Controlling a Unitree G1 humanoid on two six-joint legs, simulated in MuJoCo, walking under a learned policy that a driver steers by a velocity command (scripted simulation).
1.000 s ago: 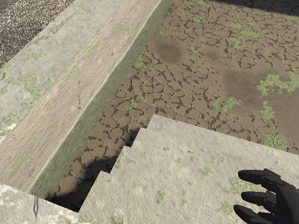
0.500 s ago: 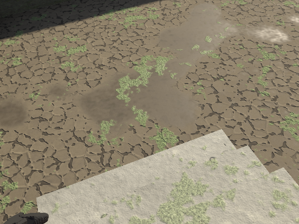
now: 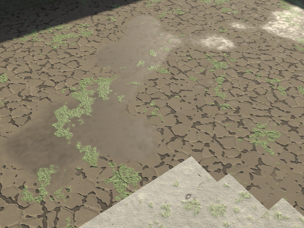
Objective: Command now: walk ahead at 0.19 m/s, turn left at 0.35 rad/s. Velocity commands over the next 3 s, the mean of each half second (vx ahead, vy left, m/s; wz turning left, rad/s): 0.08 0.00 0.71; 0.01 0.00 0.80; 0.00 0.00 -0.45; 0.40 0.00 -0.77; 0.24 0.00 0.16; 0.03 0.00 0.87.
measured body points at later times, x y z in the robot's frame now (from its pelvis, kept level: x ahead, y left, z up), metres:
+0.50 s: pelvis +0.10 -0.01 -0.01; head +0.11 +0.00 +0.44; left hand +0.18 +0.30 -0.09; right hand +0.36 -0.20 -0.09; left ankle +0.01 +0.11 -0.64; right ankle +0.18 -0.10 -0.74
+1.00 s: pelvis +0.08 +0.03 -0.02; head +0.08 +0.08 +0.42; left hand -0.05 +0.31 -0.15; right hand +0.37 -0.02 -0.11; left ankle +0.02 +0.08 -0.74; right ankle +0.20 -0.07 -0.62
